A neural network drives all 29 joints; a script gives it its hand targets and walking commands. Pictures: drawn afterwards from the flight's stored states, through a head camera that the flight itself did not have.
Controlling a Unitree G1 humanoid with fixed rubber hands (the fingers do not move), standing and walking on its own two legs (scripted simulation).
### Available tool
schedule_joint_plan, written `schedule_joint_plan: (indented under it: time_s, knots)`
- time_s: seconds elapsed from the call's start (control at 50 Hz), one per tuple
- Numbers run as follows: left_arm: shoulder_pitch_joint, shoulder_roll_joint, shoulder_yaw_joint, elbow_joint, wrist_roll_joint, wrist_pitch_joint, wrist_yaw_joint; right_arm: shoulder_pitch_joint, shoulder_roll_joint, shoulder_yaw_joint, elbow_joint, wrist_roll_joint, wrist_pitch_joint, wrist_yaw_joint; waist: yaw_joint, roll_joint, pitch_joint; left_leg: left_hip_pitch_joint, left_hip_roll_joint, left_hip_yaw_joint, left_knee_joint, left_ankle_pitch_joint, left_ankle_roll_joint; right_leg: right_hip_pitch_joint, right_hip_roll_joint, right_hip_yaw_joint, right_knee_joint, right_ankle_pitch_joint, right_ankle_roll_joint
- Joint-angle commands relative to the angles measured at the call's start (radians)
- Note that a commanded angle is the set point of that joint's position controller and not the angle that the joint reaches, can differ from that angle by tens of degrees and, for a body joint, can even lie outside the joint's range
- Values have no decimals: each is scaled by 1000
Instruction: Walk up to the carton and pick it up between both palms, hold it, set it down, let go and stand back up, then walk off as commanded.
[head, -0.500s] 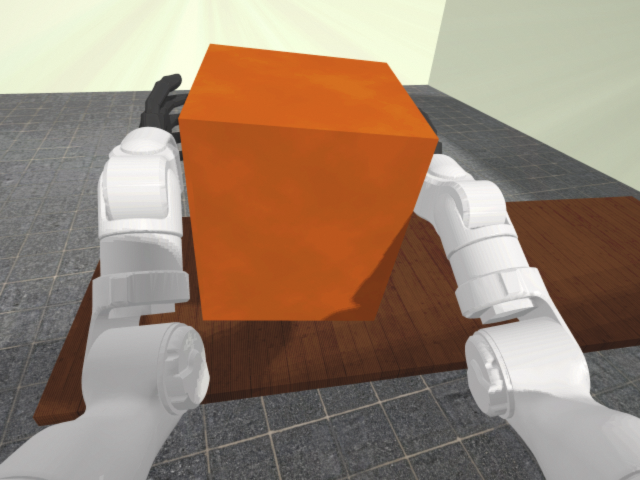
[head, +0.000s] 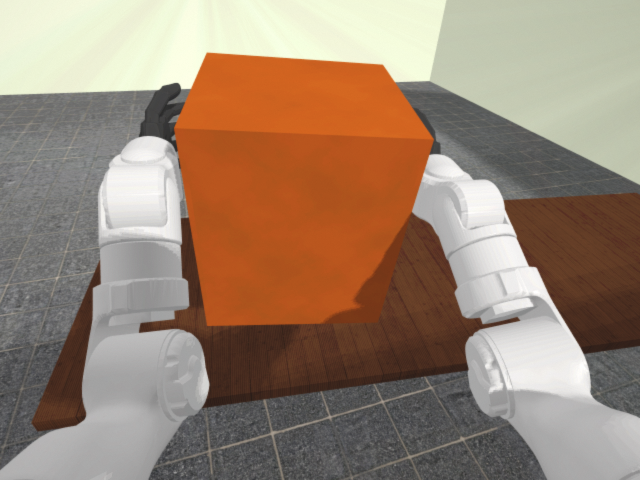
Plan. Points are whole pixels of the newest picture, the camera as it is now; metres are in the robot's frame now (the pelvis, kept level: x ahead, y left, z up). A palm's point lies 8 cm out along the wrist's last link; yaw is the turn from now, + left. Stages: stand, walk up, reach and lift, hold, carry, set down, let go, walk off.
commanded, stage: hold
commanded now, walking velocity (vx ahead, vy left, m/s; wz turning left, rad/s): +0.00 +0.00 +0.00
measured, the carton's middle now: (296, 193) +0.37 +0.01 +0.24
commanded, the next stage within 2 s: none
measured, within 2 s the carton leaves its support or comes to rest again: neither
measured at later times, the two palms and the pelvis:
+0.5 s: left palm (168, 145) +0.37 +0.14 +0.30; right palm (429, 174) +0.36 -0.16 +0.27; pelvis +0.00 +0.00 +0.00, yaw +0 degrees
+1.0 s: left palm (165, 145) +0.36 +0.15 +0.31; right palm (430, 171) +0.36 -0.15 +0.28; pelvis +0.00 +0.00 +0.00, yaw +0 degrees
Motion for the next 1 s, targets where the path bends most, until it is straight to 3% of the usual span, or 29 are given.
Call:
schedule_joint_plan:
  time_s: [0.0, 0.06, 0.14, 0.18, 0.24, 0.26, 0.3, 0.34, 0.36, 0.4, 0.44, 0.48, 0.52, 0.58, 0.6, 0.62, 0.64, 0.68, 0.7, 0.72, 0.74, 0.78, 0.8, 0.82, 0.84, 0.86, 0.88, 0.9, 0.98]
  knots:
    - [-638, -639, -384, -48, -162, -29, -126, -884, 608, 217, -305, 173, -54, 114, -14, 97, -228, 37, -71, -24, -47, 175, -33, 147, 68, -7, -42, 159, 17]
    - [-626, -624, -396, -65, -127, -20, -143, -831, 599, 206, -231, 174, -56, 121, -26, 152, -224, 40, -74, -16, -40, 182, -39, 173, 61, -7, -42, 180, 16]
    - [-654, -633, -390, -33, -148, -30, -145, -869, 621, 182, -247, 141, -58, 137, -27, 80, -212, -1, -59, -17, -82, 65, -24, 173, 58, -6, -47, 96, 13]
    - [-610, -647, -408, -9, -141, -19, -150, -869, 581, 191, -235, 136, -65, 135, -35, 114, -223, -13, -56, -14, -85, 94, -33, 179, 67, -14, -34, 118, 8]
    - [-589, -619, -354, 25, -127, -26, -152, -906, 617, 213, -271, 138, -71, 139, -6, 41, -206, 13, -59, -15, -78, 91, -5, 172, 59, -7, -55, 106, 17]
    - [-588, -618, -357, 41, -132, -24, -153, -921, 597, 217, -282, 141, -71, 136, 6, 69, -215, 21, -67, -3, -76, 102, -10, 173, 60, -7, -54, 106, 13]
    - [-599, -568, -297, 72, -103, -33, -153, -919, 622, 226, -250, 136, -67, 141, 33, 3, -200, 15, -66, -5, -91, 41, 17, 126, 52, -9, -74, 32, 30]
    - [-616, -577, -321, -38, -138, -47, -146, -888, 688, 265, -307, 141, -71, 134, 34, -33, -319, 62, -72, -5, -62, 156, 24, 218, 60, -12, -43, 183, 32]
    - [-590, -574, -350, -12, -148, -40, -143, -905, 641, 256, -327, 147, -72, 127, 11, 10, -288, 44, -73, -1, -60, 130, 10, 183, 63, -13, -45, 174, 36]
    - [-587, -576, -354, -13, -165, -39, -150, -937, 666, 282, -386, 160, -75, 111, 5, -15, -319, 63, -83, -7, -39, 181, 16, 206, 54, -8, -42, 239, 49]
    - [-538, -570, -327, -6, -154, -39, -143, -932, 682, 293, -423, 164, -72, 108, 35, -58, -358, 61, -85, -8, -36, 177, 33, 236, 57, -4, -42, 266, 49]
    - [-559, -581, -355, -7, -167, -37, -146, -917, 654, 275, -412, 160, -69, 99, -15, -23, -330, 52, -86, -23, -32, 171, 17, 223, 45, -6, -32, 311, 52]
    - [-568, -587, -328, 38, -142, -29, -144, -940, 645, 261, -363, 146, -62, 103, 0, -26, -273, 41, -86, -12, -52, 148, 22, 200, 54, -14, -42, 239, 50]
    - [-620, -568, -368, -104, -153, -45, -138, -816, 685, 279, -307, 169, -50, 103, 0, 45, -299, 65, -95, -3, -25, 211, 2, 206, 55, -12, -33, 286, 46]
    - [-622, -615, -386, -88, -149, -35, -142, -883, 654, 272, -358, 191, -65, 104, -16, 90, -358, 85, -87, -14, -19, 238, -10, 221, 59, -6, -27, 287, 38]
    - [-613, -616, -403, -114, -162, -37, -133, -915, 658, 293, -422, 204, -74, 103, 6, 77, -391, 93, -87, -16, -16, 257, -9, 239, 62, -7, -23, 298, 37]
    - [-599, -632, -424, -87, -164, -30, -133, -882, 608, 246, -360, 181, -64, 106, -44, 110, -314, 67, -74, -32, -28, 235, -29, 202, 67, -15, -31, 260, 24]
    - [-640, -638, -415, -67, -172, -35, -134, -866, 623, 230, -286, 170, -60, 113, -27, 111, -271, 54, -73, -16, -52, 181, -32, 175, 64, -17, -37, 197, 20]
    - [-646, -637, -404, -47, -172, -35, -130, -862, 598, 219, -289, 151, -59, 120, -34, 93, -248, 52, -65, -30, -56, 166, -33, 146, 67, -15, -45, 160, 14]
    - [-655, -675, -436, -80, -184, -36, -132, -836, 591, 209, -265, 157, -59, 126, -54, 134, -258, 51, -62, -35, -47, 167, -46, 145, 62, -3, -45, 160, 6]
    - [-646, -632, -414, -67, -167, -31, -139, -829, 599, 207, -232, 154, -52, 124, -42, 112, -211, 42, -64, -14, -58, 152, -37, 150, 62, -12, -53, 151, 11]
    - [-625, -657, -411, -60, -152, -25, -132, -856, 601, 213, -258, 177, -65, 132, -13, 143, -223, 16, -61, -21, -57, 162, -42, 183, 66, -6, -37, 152, 6]
    - [-617, -646, -422, -61, -163, -27, -133, -874, 605, 226, -290, 175, -68, 135, -11, 112, -251, 35, -63, -8, -60, 187, -38, 184, 71, -13, -38, 168, 14]
    - [-638, -685, -468, -148, -189, -35, -129, -859, 619, 236, -323, 187, -77, 134, -29, 154, -329, 49, -61, -10, -38, 260, -54, 218, 79, -12, -20, 238, 8]
    - [-607, -683, -460, -91, -196, -29, -121, -894, 599, 235, -344, 189, -77, 133, -31, 133, -304, 60, -54, -32, -36, 263, -54, 200, 79, -14, -33, 219, 5]
    - [-645, -674, -427, -86, -167, -33, -119, -841, 585, 210, -251, 164, -62, 137, -30, 147, -269, 60, -56, -20, -61, 204, -56, 160, 78, -15, -37, 153, 2]
    - [-593, -650, -404, -58, -151, -26, -124, -853, 591, 233, -277, 184, -66, 139, -5, 96, -226, 43, -61, -17, -67, 182, -40, 178, 75, -19, -46, 149, 8]
    - [-607, -627, -377, -15, -143, -29, -133, -836, 622, 219, -232, 149, -67, 138, -13, 61, -212, 35, -70, -11, -63, 136, -20, 183, 62, -15, -54, 143, 17]
    - [-596, -571, -320, 63, -121, -26, -151, -917, 609, 207, -253, 115, -61, 129, 8, 4, -187, 21, -67, -13, -77, 48, 12, 120, 49, 3, -78, 59, 18]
